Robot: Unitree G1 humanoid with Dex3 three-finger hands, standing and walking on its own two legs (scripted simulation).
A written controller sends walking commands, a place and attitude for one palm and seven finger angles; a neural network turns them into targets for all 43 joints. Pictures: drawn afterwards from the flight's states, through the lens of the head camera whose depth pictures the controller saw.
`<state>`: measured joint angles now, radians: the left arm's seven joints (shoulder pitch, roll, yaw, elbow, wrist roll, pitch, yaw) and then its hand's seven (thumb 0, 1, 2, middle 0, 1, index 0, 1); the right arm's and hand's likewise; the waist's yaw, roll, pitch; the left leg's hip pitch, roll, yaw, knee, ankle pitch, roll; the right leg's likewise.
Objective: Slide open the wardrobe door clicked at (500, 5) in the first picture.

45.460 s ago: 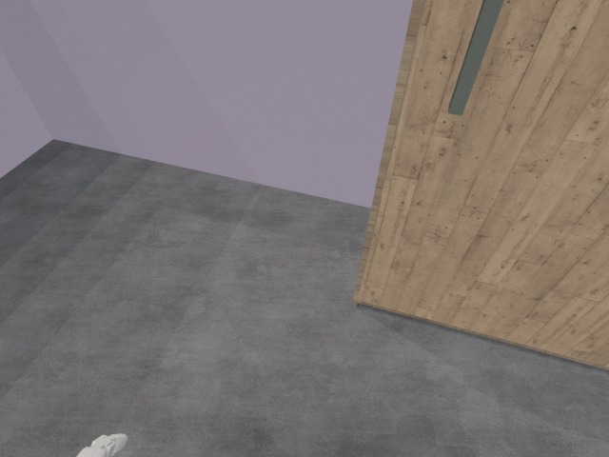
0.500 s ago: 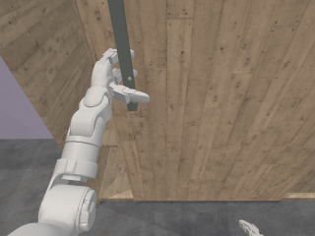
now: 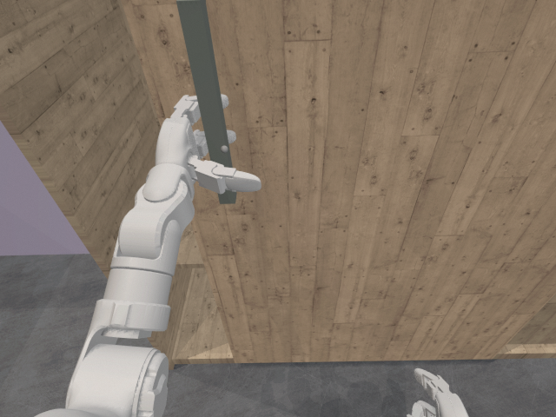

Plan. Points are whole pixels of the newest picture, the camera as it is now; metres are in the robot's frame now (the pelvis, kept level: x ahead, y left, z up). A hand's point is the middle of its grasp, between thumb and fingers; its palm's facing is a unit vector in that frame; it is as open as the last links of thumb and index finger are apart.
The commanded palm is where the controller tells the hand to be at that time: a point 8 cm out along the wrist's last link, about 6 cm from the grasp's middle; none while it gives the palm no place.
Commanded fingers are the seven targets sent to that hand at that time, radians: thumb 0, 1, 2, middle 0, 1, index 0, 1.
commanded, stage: slide the fingers in behind the handle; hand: left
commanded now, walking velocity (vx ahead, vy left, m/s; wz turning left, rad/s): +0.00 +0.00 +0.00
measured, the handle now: (215, 112) +0.46 +0.11 +0.25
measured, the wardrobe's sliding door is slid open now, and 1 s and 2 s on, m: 0.23 0.23 0.23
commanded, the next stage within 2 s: grip the handle and tug to test in 0.32 s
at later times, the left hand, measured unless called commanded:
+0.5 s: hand (225, 151) +0.39 +0.09 +0.23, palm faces +0.01 -1.00 -0.02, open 14.9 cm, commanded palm +0.35 +0.13 +0.23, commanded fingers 0.00 -0.27 0.40 -0.32 -1.23 -0.32 -1.23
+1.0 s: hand (224, 148) +0.40 +0.09 +0.23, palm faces +0.03 -1.00 -0.02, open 8.1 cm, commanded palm +0.35 +0.13 +0.23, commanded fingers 0.00 0.90 0.90 -0.45 -1.40 -0.45 -1.40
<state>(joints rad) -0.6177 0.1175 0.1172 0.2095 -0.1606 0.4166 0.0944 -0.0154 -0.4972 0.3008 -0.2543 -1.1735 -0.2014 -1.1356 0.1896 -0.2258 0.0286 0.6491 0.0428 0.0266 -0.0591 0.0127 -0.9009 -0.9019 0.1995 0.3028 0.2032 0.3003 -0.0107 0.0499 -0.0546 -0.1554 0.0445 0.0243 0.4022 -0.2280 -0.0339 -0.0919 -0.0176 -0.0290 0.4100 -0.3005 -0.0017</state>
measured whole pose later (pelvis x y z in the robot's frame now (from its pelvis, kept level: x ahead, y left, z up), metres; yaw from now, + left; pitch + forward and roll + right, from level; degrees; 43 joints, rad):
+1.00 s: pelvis +0.02 +0.00 +0.00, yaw +0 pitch +0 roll +1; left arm -0.51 0.11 0.10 0.00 -0.16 0.50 0.10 0.00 0.46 0.71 -0.32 -1.27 -0.22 -1.25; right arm 0.16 -0.23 0.03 0.61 0.03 0.07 -0.03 0.01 -0.90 -0.90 0.20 0.30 0.20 0.30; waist -0.01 0.06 -0.07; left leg -0.16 0.04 0.02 0.42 -0.26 -0.03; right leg -0.09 -0.03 -0.04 0.43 -0.33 0.00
